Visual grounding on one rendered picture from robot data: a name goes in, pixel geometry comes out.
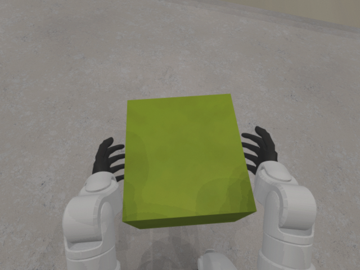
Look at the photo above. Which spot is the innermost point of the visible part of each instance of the left robot forearm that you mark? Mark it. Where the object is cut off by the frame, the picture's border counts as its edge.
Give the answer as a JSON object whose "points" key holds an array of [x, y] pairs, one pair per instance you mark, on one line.
{"points": [[88, 224]]}

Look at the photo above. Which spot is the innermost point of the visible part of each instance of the carton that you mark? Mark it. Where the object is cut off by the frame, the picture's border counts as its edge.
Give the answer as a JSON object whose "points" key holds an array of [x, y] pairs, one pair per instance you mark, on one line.
{"points": [[184, 163]]}

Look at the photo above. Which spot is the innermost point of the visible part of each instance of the left robot hand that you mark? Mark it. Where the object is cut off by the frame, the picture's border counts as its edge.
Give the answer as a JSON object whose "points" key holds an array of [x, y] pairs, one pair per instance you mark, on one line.
{"points": [[103, 162]]}

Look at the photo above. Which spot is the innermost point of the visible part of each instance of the right robot forearm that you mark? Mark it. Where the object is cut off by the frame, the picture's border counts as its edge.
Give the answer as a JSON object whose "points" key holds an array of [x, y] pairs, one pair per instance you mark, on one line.
{"points": [[290, 212]]}

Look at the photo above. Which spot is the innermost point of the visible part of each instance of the right robot thigh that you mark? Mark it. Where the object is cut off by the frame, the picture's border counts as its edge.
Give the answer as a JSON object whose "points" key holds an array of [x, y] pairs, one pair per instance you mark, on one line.
{"points": [[215, 261]]}

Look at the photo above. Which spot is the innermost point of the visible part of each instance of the robot right shin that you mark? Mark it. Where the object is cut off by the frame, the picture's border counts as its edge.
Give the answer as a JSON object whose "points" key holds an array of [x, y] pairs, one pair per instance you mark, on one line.
{"points": [[210, 251]]}

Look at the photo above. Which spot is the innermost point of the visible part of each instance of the right robot hand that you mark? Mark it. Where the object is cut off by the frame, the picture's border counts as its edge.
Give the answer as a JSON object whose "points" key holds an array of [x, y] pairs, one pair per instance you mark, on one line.
{"points": [[265, 151]]}

